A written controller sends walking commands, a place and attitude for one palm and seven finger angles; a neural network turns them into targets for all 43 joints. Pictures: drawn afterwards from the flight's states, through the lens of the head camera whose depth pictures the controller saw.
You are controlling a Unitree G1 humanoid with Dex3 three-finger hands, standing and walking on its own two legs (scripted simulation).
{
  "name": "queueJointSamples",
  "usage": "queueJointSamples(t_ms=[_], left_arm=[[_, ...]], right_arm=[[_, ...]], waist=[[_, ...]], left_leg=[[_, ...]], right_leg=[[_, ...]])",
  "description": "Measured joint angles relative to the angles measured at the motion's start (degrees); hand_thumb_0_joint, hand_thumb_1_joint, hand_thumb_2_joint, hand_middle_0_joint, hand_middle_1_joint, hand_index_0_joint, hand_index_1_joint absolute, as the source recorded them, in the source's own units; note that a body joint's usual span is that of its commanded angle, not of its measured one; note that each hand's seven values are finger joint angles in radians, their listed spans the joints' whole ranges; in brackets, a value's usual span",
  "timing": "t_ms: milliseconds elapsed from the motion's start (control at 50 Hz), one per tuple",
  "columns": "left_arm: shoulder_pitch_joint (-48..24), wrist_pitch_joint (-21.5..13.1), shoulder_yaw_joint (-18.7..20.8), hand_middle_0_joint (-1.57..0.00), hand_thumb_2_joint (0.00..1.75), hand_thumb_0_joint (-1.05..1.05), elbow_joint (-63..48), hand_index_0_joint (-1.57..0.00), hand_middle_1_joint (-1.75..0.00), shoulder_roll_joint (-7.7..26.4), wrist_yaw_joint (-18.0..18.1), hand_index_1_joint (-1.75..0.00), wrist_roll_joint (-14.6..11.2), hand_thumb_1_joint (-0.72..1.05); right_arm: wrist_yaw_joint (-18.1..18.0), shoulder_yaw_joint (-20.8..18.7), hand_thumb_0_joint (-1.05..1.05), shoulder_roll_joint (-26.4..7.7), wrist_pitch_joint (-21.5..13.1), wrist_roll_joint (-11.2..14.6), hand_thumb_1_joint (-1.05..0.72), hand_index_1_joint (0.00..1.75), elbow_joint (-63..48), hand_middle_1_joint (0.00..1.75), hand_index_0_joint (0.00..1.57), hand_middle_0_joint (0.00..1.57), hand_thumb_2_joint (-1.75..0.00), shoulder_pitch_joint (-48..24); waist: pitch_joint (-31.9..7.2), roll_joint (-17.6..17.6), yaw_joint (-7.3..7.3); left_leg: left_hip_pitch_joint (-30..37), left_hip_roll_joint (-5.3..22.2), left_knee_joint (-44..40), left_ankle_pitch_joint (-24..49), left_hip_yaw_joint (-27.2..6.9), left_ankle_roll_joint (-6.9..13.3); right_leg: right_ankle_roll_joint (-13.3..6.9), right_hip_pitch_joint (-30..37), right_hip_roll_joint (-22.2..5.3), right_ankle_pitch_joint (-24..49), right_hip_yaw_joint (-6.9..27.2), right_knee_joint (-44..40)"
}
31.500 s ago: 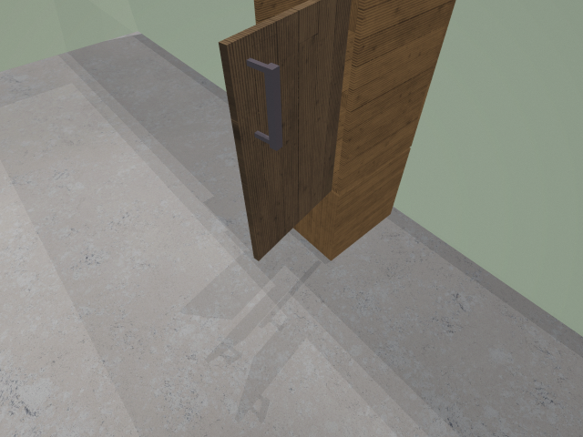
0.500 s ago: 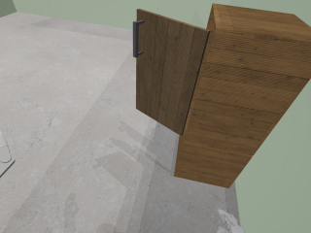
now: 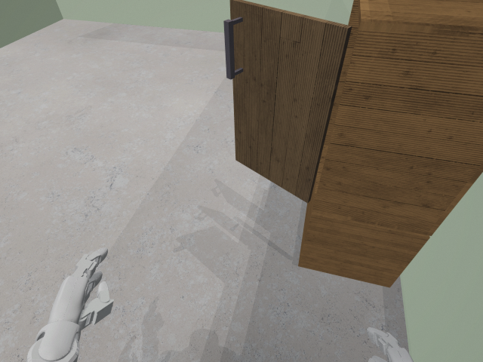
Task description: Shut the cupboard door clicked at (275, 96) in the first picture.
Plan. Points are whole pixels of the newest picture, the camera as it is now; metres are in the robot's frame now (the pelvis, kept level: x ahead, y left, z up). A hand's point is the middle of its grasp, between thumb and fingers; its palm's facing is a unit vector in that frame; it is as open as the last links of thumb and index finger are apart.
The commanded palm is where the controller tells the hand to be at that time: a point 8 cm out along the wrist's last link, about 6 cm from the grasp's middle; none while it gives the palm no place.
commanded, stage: let the arm hang, fingers relaxed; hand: left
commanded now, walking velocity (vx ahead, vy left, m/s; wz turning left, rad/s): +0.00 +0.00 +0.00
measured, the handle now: (234, 49) +0.91 +0.07 +0.14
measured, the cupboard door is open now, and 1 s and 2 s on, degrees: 63 63 63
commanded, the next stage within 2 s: look to check the result in 0.96 s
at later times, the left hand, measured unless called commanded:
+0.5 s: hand out of the picture -0.06 +0.19 -0.16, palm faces +0.01 -0.97 -0.23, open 7.3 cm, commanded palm none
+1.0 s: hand out of the picture -0.04 +0.15 -0.17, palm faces +0.02 -0.99 -0.14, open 7.4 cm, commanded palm none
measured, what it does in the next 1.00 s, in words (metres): stands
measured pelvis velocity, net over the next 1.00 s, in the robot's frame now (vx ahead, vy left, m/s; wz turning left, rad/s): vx -0.02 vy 0.00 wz -0.02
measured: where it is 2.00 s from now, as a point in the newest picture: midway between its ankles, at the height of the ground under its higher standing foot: outside the picture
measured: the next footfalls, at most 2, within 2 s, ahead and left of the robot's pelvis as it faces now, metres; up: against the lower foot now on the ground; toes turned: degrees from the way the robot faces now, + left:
none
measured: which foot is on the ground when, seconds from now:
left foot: down 0.00-1.00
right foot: down 0.00-1.00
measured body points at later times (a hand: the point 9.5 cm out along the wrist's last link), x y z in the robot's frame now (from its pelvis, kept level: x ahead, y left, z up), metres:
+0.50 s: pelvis -0.01 +0.00 +0.01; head +0.00 +0.01 +0.46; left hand -0.06 +0.25 -0.14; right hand -0.03 -0.22 -0.15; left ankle +0.02 +0.10 -0.73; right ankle -0.01 -0.13 -0.73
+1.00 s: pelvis -0.02 +0.00 +0.01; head -0.02 +0.01 +0.46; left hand -0.04 +0.20 -0.15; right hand -0.05 -0.20 -0.15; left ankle +0.02 +0.10 -0.73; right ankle -0.01 -0.13 -0.73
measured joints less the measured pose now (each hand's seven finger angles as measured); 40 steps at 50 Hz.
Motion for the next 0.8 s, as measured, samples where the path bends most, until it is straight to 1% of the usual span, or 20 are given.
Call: queueJointSamples(t_ms=[40,100,140,160,200,240,300,380,540,700,800], left_arm=[[-1.3,2.3,-4.0,-0.19,0.90,0.01,11.4,-0.19,-0.30,-2.6,-0.9,-0.30,0.0,0.91],[-1.0,4.0,-7.6,-0.20,0.89,0.01,24.3,-0.19,-0.30,-6.8,-1.3,-0.30,-0.3,0.91],[0.1,4.2,-8.5,-0.20,0.89,0.01,30.4,-0.20,-0.30,-9.4,-1.2,-0.30,-0.8,0.92],[0.3,3.5,-6.6,-0.20,0.89,-0.01,31.9,-0.20,-0.30,-9.9,0.0,-0.30,-1.7,0.95],[0.4,2.7,-5.4,-0.21,0.89,-0.04,34.5,-0.21,-0.30,-8.8,0.4,-0.30,-1.3,1.01],[1.1,2.5,-5.3,-0.21,0.89,-0.04,37.2,-0.21,-0.30,-7.6,0.1,-0.30,-1.0,1.01],[2.8,2.4,-5.5,-0.21,0.89,-0.03,41.4,-0.20,-0.30,-6.5,-0.1,-0.30,-0.9,0.99],[5.1,2.4,-5.9,-0.20,0.89,-0.01,45.9,-0.20,-0.30,-6.4,-0.1,-0.30,-0.9,0.96],[7.3,2.0,-6.5,-0.20,0.89,0.01,49.7,-0.19,-0.30,-8.5,0.3,-0.30,-1.0,0.92],[6.8,1.5,-6.8,-0.20,0.89,0.01,49.6,-0.19,-0.30,-12.0,0.4,-0.30,-0.8,0.91],[6.3,1.2,-6.8,-0.20,0.89,0.01,49.3,-0.20,-0.30,-13.4,0.5,-0.30,-0.7,0.91]], right_arm=[[0.3,0.4,0.01,0.3,1.3,-0.3,-0.91,0.30,1.0,0.30,0.20,0.20,-0.90,-0.5],[0.2,1.0,0.01,1.4,2.5,-0.6,-0.91,0.30,3.2,0.30,0.20,0.20,-0.90,0.3],[0.0,1.4,0.01,2.2,3.1,-0.5,-0.91,0.30,5.5,0.29,0.20,0.20,-0.90,1.5],[-0.2,1.4,0.01,2.7,3.3,-0.4,-0.91,0.30,6.8,0.29,0.20,0.20,-0.90,2.5],[-0.6,1.5,0.01,3.6,3.9,-0.5,-0.91,0.30,9.6,0.29,0.20,0.20,-0.90,4.2],[-0.9,1.4,0.01,4.3,4.4,-0.4,-0.91,0.30,11.9,0.29,0.20,0.20,-0.90,5.6],[-1.3,1.1,0.01,4.9,4.7,-0.2,-0.91,0.30,14.4,0.29,0.20,0.20,-0.90,7.1],[-1.6,0.9,0.01,5.5,4.4,0.1,-0.91,0.30,16.4,0.29,0.20,0.20,-0.90,8.5],[-1.9,1.1,0.01,7.2,4.0,0.4,-0.91,0.30,18.8,0.29,0.20,0.20,-0.90,9.5],[-1.9,0.9,0.01,8.7,3.8,0.3,-0.91,0.30,19.4,0.29,0.20,0.20,-0.90,9.9],[-2.1,0.7,0.01,9.1,3.6,0.3,-0.91,0.30,19.3,0.29,0.20,0.20,-0.90,10.2]], waist=[[1.2,-0.9,-1.09],[3.2,-3.4,-2.03],[4.2,-4.8,-1.96],[4.5,-5.3,-1.61],[4.9,-5.9,-0.51],[5.1,-5.7,0.13],[5.2,-4.7,0.33],[5.2,-3.2,0.17],[4.7,-1.8,0.16],[3.6,-2.2,0.13],[3.2,-2.8,0.04]], left_leg=[[0.6,-0.4,-0.4,0.2,0.3,0.1],[2.4,-0.5,-2.1,1.0,0.5,0.0],[3.3,-0.2,-3.4,1.6,0.2,-0.1],[3.5,0.0,-3.9,1.9,-0.3,-0.2],[3.9,0.4,-5.1,2.7,-1.0,-0.4],[4.4,0.7,-6.1,3.3,-1.3,-0.5],[5.2,0.8,-7.4,3.9,-1.1,-0.4],[6.5,0.7,-8.8,4.5,-0.4,-0.1],[7.9,0.2,-10.4,5.4,0.7,0.3],[7.3,-0.1,-10.3,5.7,1.0,0.5],[7.0,0.0,-10.0,5.6,1.1,0.4]], right_leg=[[0.0,0.1,-0.4,-0.3,0.3,0.6],[0.1,1.5,-0.5,0.1,0.5,-0.4],[0.0,2.8,-0.2,1.0,0.2,-2.3],[-0.1,3.4,0.1,1.6,-0.3,-3.4],[-0.4,4.5,0.5,2.8,-0.9,-5.8],[-0.6,5.5,0.9,4.0,-1.2,-7.9],[-0.5,6.6,1.0,5.1,-1.1,-9.9],[-0.2,7.6,0.9,5.8,-0.4,-11.2],[0.2,7.8,0.3,6.2,0.7,-11.2],[0.3,6.7,0.0,5.9,1.0,-9.9],[0.3,6.3,0.0,5.9,1.1,-9.4]])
